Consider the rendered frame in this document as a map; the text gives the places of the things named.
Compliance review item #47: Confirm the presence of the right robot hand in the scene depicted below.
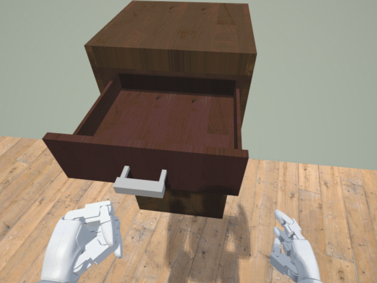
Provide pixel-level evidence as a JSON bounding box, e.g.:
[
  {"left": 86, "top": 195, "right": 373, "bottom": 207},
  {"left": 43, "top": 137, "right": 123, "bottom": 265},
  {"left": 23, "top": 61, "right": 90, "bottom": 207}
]
[{"left": 270, "top": 209, "right": 320, "bottom": 283}]

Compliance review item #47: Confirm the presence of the left robot hand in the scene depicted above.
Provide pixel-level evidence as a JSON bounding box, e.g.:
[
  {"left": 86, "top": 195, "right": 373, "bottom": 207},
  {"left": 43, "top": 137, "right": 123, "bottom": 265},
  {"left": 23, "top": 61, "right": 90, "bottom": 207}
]
[{"left": 41, "top": 200, "right": 123, "bottom": 283}]

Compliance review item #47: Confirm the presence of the cabinet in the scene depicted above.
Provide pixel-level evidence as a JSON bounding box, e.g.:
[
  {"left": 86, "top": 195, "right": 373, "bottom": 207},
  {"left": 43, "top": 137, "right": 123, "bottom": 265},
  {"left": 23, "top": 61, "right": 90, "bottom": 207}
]
[{"left": 84, "top": 1, "right": 257, "bottom": 219}]

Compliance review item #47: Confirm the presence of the handle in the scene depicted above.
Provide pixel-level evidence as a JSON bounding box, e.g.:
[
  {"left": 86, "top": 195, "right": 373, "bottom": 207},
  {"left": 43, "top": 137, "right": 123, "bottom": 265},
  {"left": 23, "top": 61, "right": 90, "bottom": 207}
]
[{"left": 113, "top": 166, "right": 167, "bottom": 198}]

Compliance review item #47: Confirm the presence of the drawer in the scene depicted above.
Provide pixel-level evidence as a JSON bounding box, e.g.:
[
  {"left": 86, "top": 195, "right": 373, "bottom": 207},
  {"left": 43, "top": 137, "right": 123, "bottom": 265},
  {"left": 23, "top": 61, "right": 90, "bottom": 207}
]
[{"left": 42, "top": 72, "right": 249, "bottom": 196}]

